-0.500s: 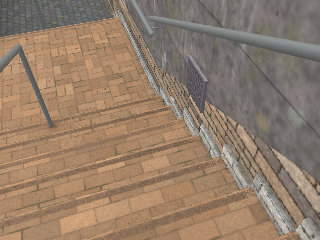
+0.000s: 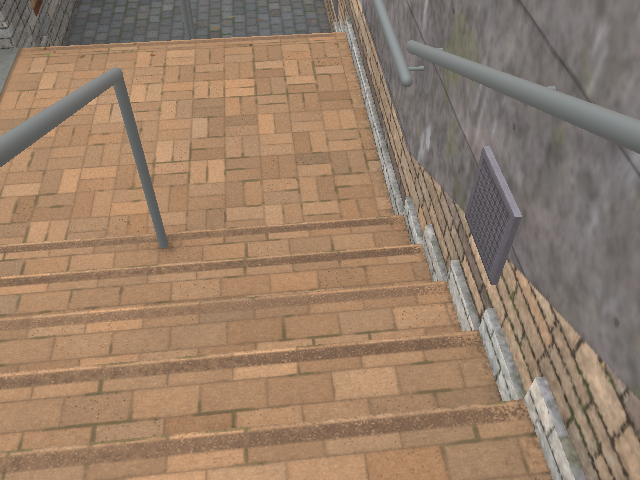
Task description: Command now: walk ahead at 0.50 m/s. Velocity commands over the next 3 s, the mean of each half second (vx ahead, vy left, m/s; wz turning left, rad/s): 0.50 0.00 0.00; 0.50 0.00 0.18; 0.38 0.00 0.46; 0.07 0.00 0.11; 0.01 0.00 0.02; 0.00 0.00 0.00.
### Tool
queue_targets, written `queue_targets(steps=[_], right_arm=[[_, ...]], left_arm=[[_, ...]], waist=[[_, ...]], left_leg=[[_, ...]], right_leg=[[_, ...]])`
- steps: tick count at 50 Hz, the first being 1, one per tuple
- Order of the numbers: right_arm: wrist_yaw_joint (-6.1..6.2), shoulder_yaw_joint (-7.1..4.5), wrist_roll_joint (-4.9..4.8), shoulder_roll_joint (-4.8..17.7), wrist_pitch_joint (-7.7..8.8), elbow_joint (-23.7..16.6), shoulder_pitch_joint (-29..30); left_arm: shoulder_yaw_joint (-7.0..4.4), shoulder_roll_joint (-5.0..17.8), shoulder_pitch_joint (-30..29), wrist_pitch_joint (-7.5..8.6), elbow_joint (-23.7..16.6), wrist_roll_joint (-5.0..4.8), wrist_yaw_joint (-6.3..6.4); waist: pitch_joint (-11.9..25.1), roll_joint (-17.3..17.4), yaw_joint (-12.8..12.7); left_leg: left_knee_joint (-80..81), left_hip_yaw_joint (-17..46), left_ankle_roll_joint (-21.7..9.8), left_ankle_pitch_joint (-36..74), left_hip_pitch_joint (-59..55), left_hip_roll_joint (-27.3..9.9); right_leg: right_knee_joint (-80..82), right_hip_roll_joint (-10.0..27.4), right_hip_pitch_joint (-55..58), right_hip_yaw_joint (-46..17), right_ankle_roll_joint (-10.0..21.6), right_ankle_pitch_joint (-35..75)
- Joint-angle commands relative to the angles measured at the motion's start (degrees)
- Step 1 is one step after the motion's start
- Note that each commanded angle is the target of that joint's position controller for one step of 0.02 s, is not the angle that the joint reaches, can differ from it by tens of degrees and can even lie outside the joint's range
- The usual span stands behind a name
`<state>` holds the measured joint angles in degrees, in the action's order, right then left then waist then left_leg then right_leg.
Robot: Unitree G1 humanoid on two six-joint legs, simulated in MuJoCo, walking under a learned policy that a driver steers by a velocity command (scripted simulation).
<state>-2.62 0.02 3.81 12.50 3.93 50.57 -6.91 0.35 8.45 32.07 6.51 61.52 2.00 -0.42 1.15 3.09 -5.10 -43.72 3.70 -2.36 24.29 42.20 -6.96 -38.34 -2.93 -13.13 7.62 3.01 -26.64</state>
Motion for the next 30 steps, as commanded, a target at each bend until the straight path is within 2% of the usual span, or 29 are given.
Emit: queue_targets(steps=[1, 2, 3, 4, 5, 6, 7, 8, 9, 10, 11, 12, 13, 14, 15, 16, 17, 18, 19, 20, 21, 22, 23, 24, 25, 26, 28, 29, 30], right_arm=[[-0.65, 0.55, 2.87, 1.1, -0.44, -2.3, -0.2], [-0.73, -1.25, -3.05, 2.6, -0.92, -6.0, 8.9], [-1.82, 1.14, 2.16, 1.3, -0.78, -4.9, 6.5], [-0.94, -1.40, -4.20, 2.2, -0.60, -7.2, 13.8], [-0.68, -0.85, -5.50, 1.4, -0.65, -7.7, 16.0], [-1.84, 1.07, 2.63, 1.3, -1.14, -5.3, 9.9], [-0.90, -1.25, -4.53, 1.3, -0.49, -6.4, 16.7], [-1.29, 0.84, 2.28, 1.0, -0.40, -3.7, 8.5], [-0.03, -1.77, -3.93, 2.3, 0.22, -1.2, 4.5], [-0.15, -3.71, -0.66, 9.3, 1.43, 4.3, -12.9], [0.70, -4.21, -3.01, 9.4, 1.12, 8.8, -18.9], [-1.92, -5.29, -1.52, 16.2, 1.16, 8.7, -31.3], [-2.52, -6.10, 0.97, 14.3, 0.60, 10.6, -35.6], [-2.35, -6.56, 1.92, 15.4, 0.25, 11.7, -33.8], [-1.67, -5.56, 2.17, 11.3, 0.11, 11.1, -29.1], [-2.01, -3.98, 2.44, 7.1, 0.17, 9.8, -24.8], [-1.60, -2.20, 2.16, 2.4, 0.52, 8.0, -17.3], [-1.36, -1.72, 1.28, 1.0, 1.16, 8.4, -15.1], [0.22, -0.12, 0.23, -3.0, 3.07, 7.1, -9.8], [0.98, -0.21, -0.68, -2.6, 4.27, 7.0, -9.9], [1.50, 0.08, -1.12, -1.5, 5.25, 6.8, -10.8], [1.39, 0.32, -0.62, -0.4, 5.63, 8.3, -14.5], [0.86, 0.51, 0.35, 0.9, 5.27, 9.8, -17.5], [0.55, 0.29, 1.69, 2.5, 4.93, 10.4, -20.1], [-0.16, 0.61, 1.77, 2.4, 4.49, 10.4, -20.9], [1.32, 1.27, 0.74, -1.0, 4.68, 12.8, -27.1], [3.20, 2.47, 0.87, -3.6, 4.32, 17.2, -39.4], [3.28, 3.03, 1.17, -4.7, 3.95, 17.0, -39.7], [2.76, 3.21, 0.92, -3.6, 3.33, 15.7, -37.6]], left_arm=[[1.18, 0.7, 6.2, 0.78, 0.3, 5.53, -0.03], [-1.11, 6.7, 1.3, -0.90, -1.8, -4.60, 1.48], [1.04, 3.8, 6.6, 0.21, 1.3, 3.80, 0.18], [-1.80, 8.6, 1.9, -1.28, -2.4, -2.63, 1.92], [-1.91, 9.7, 1.6, -2.17, -2.8, -2.26, 2.72], [0.27, 3.3, 10.5, -1.14, 3.4, 3.99, 1.81], [-2.01, 7.4, 7.4, -2.85, -0.3, -0.53, 3.39], [-0.44, 4.4, 11.9, -2.46, 4.6, 4.72, 1.41], [-2.62, 8.5, 5.3, -3.79, 0.2, -0.49, 3.12], [-0.76, 5.8, 11.0, -3.09, 5.4, 7.10, -1.35], [-3.07, 7.7, 6.6, -4.22, 1.0, -2.55, 2.15], [1.95, -4.3, 26.8, -2.87, 8.7, 5.64, -5.13], [-0.19, 3.2, 12.5, -1.65, 2.8, 2.64, -7.42], [-0.86, 6.3, 0.0, -0.61, -3.5, 0.27, -7.13], [-0.97, 7.0, -5.6, -0.23, -4.5, -0.07, -5.61], [-1.59, 8.2, -4.6, 0.03, -5.3, 0.86, -4.75], [-0.40, 4.2, -3.7, -0.32, -5.4, 1.41, -4.22], [0.00, 1.2, -4.0, -1.31, -6.2, 1.92, -3.71], [0.81, -0.9, -4.2, -1.60, -6.9, 4.06, -3.46], [0.92, -0.8, -6.1, -1.85, -7.2, 4.54, -3.72], [0.41, 0.3, -8.1, -1.85, -7.6, 4.52, -3.88], [0.15, 1.7, -10.8, -2.14, -8.8, 4.43, -3.95], [0.23, 2.4, -12.0, -2.59, -9.3, 4.61, -4.51], [0.57, 2.1, -9.1, -2.58, -8.8, 5.09, -5.13], [0.44, 2.8, -8.9, -2.76, -8.7, 5.49, -5.25], [0.40, 3.9, -16.7, -2.46, -10.8, 5.69, -5.03], [0.98, 3.1, -26.1, -2.43, -13.4, 5.19, -3.96], [1.49, 2.9, -27.2, -2.06, -12.9, 4.52, -4.07], [1.82, 2.6, -28.2, -1.83, -12.4, 3.85, -4.18]], waist=[[-9.5, -2.9, -0.2], [-6.8, -3.2, -0.1], [-12.1, -3.6, -1.3], [-8.4, -4.2, -3.3], [-8.7, -5.0, -4.2], [-13.8, -4.6, -3.9], [-12.8, -4.3, -7.5], [-10.0, -5.6, -3.5], [-11.1, -4.8, -1.7], [-1.9, 1.8, 6.3], [0.3, 3.4, 7.3], [29.3, 20.2, 7.6], [20.3, 10.6, 15.4], [10.8, 8.0, 16.9], [0.7, -1.4, 15.3], [-0.8, -2.3, 11.5], [-3.7, -2.6, 5.9], [-7.5, -1.0, 3.9], [-8.2, -3.2, 1.4], [-8.3, -3.9, 2.5], [-4.9, -4.9, 3.9], [-5.0, -1.0, 4.7], [-4.9, -0.1, 4.6], [-4.6, -1.8, 3.6], [-4.1, -2.3, 3.2], [-5.7, -4.4, 8.2], [-7.3, -2.7, 13.3], [-8.5, -3.9, 13.3], [-7.3, -4.1, 12.5]], left_leg=[[7.6, 0.1, 0.7, 4.2, 1.3, -1.4], [9.0, -1.8, 0.8, 4.0, -10.7, 1.7], [13.7, 0.1, 0.6, -0.5, -1.9, -1.6], [14.1, -3.1, 1.3, -0.5, -11.0, 2.8], [15.7, -2.1, 1.5, -3.0, -12.4, 2.4], [26.3, 2.5, -0.2, -0.9, -0.4, -3.5], [24.3, -3.2, 1.3, -5.9, -11.3, 1.3], [26.2, -1.7, -0.4, -3.8, -14.9, -1.3], [25.9, -3.1, -0.1, -9.4, -25.6, 1.5], [26.3, -8.4, -3.3, 5.0, -42.8, 2.3], [16.9, -5.2, -0.6, 15.6, -54.9, -1.6], [2.0, 5.1, -19.0, 27.2, -89.9, -13.7], [6.0, 14.3, -20.6, 20.4, -85.6, -13.9], [13.2, 18.0, -19.6, -10.0, -77.0, -17.0], [18.1, 16.5, -16.9, -28.0, -62.1, -14.3], [20.6, 14.8, -16.5, -30.1, -48.2, -13.5], [23.6, 14.2, -14.6, -32.0, -34.5, -13.9], [26.5, 14.6, -14.6, -38.6, -23.2, -13.3], [27.8, 11.5, -12.2, -40.0, -18.5, -9.1], [28.9, 8.9, -13.3, -39.1, -15.9, -7.1], [29.0, 4.7, -14.4, -37.2, -13.1, -4.9], [28.5, 4.8, -15.2, -34.5, -12.5, -4.2], [25.5, 4.5, -15.3, -30.7, -12.4, -4.2], [21.0, 4.5, -15.4, -26.2, -11.8, -4.4], [19.2, 4.5, -15.6, -25.4, -12.8, -4.6], [15.2, 7.9, -15.1, -30.9, -30.4, -5.4], [10.6, 15.8, -16.0, -34.0, -46.9, -8.8], [8.7, 15.0, -15.4, -35.1, -44.2, -7.7], [9.2, 11.7, -15.3, -36.6, -32.7, -5.1]], right_leg=[[6.7, 16.7, -4.6, -16.3, 12.7, 5.4], [6.5, 14.1, -9.4, -15.7, 8.8, 5.6], [2.4, 17.5, -5.8, -17.8, 10.7, 4.9], [2.2, 13.4, -6.0, -14.8, 8.2, 9.1], [-0.2, 13.5, -4.8, -15.4, 7.9, 9.2], [-4.1, 18.8, 5.0, -22.0, 7.9, 6.1], [-3.6, 13.5, 1.5, -15.6, 7.6, 12.9], [-7.5, 17.4, 1.7, -20.4, 6.4, 10.2], [-14.6, 12.3, -3.0, -14.0, 7.2, 16.3], [-26.9, 12.0, -6.5, -12.1, 2.0, 17.8], [-43.9, 4.0, -17.2, -5.0, 3.6, -4.3], [-72.3, 4.5, -30.0, -6.9, -2.8, -19.9], [-84.8, 0.8, -45.8, -9.0, -1.9, -20.2], [-84.6, 3.9, -59.9, -8.7, -0.8, -14.9], [-77.4, 6.9, -61.2, -9.1, -0.4, -5.9], [-71.9, 9.0, -53.9, -10.0, 0.5, 1.7], [-64.0, 11.7, -45.0, -14.8, 2.9, 11.9], [-61.7, 12.4, -42.2, -15.1, 4.5, 13.2], [-46.5, 14.4, -40.7, -16.9, 5.6, 25.3], [-36.6, 14.1, -39.2, -14.9, 4.7, 30.2], [-25.0, 13.1, -30.6, -12.5, 4.2, 37.0], [-23.5, 12.4, -29.0, -11.2, 2.9, 38.1], [-23.8, 11.4, -28.5, -10.6, 2.0, 38.4], [-26.7, 10.1, -27.2, -10.3, 1.3, 40.5], [-26.2, 9.6, -27.6, -9.8, 1.0, 40.5], [-14.5, 12.5, -45.2, -15.9, 0.0, 50.1], [-6.7, 13.0, -62.7, -15.8, -1.3, 49.6], [0.2, 13.7, -59.8, -16.5, -1.3, 56.9], [2.7, 12.4, -46.6, -12.7, -0.6, 61.9]])
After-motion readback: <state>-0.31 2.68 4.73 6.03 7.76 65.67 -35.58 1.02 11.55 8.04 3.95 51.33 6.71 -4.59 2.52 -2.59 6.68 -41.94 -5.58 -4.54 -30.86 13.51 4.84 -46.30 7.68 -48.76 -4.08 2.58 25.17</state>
